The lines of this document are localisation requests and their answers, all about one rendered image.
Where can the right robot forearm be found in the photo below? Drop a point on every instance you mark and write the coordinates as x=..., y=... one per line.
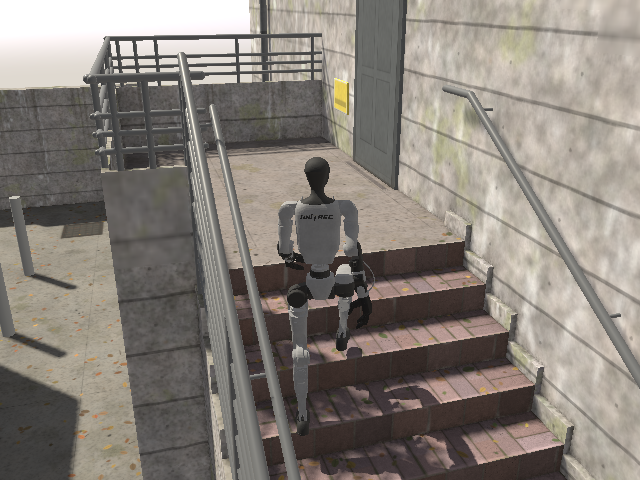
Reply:
x=358, y=274

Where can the right robot upper arm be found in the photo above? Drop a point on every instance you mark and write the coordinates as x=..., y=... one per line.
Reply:
x=351, y=227

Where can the robot left foot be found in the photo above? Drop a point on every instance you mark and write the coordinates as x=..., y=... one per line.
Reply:
x=302, y=426

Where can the robot left hand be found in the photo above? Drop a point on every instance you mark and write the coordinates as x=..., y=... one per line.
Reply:
x=299, y=258

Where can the robot right hand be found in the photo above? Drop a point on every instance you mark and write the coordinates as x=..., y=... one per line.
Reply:
x=366, y=308

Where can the left robot forearm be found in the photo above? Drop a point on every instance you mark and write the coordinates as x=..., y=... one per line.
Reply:
x=287, y=257

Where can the left robot upper arm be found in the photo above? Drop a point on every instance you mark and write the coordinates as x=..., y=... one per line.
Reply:
x=286, y=212

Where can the left robot thigh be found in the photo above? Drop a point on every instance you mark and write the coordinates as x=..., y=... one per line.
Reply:
x=298, y=313

